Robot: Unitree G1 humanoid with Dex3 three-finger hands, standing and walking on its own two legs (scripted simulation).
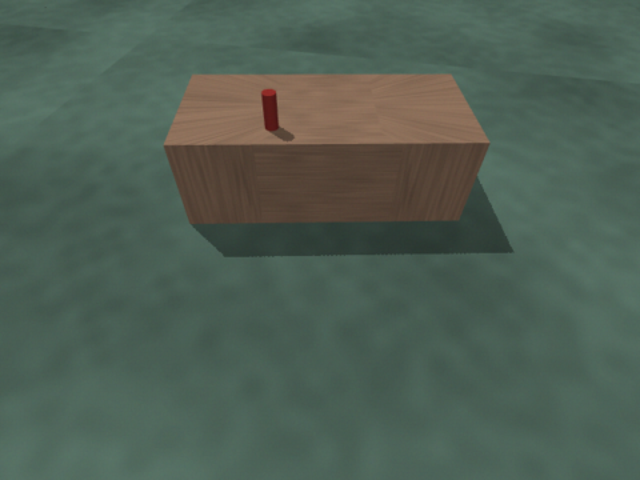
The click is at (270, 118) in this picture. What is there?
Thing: slim round
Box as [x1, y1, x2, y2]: [261, 89, 278, 130]
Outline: 265,89 261,92 265,128 267,130 274,130 278,127 275,91 272,89
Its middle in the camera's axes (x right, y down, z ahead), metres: -0.18 -0.48 +1.46
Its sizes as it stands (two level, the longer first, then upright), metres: 0.053 0.053 0.145
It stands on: a support 0.42 m high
